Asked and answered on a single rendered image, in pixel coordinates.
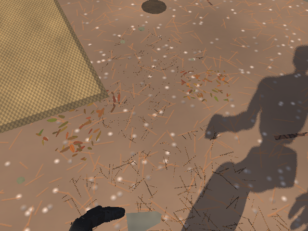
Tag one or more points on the left robot hand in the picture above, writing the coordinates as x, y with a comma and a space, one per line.
96, 216

